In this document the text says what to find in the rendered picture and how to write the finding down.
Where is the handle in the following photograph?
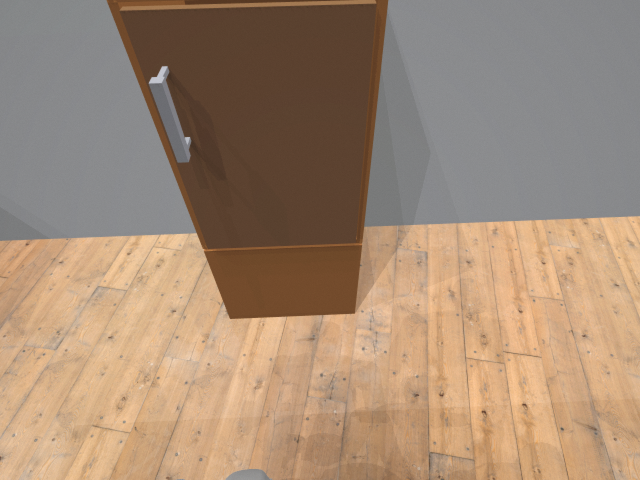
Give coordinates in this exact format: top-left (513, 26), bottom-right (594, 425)
top-left (149, 66), bottom-right (191, 163)

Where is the cupboard door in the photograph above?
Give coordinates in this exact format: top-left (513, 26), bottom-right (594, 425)
top-left (119, 0), bottom-right (377, 249)

